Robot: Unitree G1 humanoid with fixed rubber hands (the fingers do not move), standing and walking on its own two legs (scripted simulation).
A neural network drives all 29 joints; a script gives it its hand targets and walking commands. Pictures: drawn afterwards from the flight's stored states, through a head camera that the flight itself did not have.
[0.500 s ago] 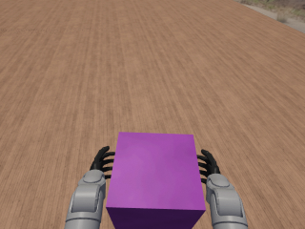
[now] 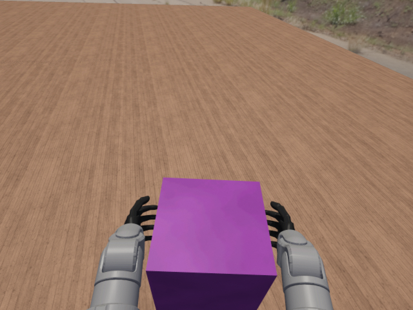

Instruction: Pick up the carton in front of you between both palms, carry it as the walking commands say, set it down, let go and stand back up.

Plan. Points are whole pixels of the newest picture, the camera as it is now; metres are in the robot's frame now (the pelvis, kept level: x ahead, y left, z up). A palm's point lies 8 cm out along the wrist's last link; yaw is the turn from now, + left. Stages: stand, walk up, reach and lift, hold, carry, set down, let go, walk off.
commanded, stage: hold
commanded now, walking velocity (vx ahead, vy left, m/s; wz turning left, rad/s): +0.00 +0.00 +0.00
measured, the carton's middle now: (207, 250) +0.30 +0.00 -0.03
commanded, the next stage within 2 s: set down in 0.24 s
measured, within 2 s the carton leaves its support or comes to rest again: neither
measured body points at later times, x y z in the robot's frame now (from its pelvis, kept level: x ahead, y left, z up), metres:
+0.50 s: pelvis +0.02 +0.00 +0.00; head +0.00 +0.01 +0.45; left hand +0.34 +0.15 +0.02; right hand +0.34 -0.15 +0.02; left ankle +0.06 +0.12 -0.74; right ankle +0.02 -0.12 -0.74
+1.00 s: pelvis -0.02 -0.01 -0.09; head +0.19 +0.01 +0.30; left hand +0.38 +0.17 -0.17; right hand +0.39 -0.13 -0.17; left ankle +0.06 +0.12 -0.74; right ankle +0.02 -0.13 -0.74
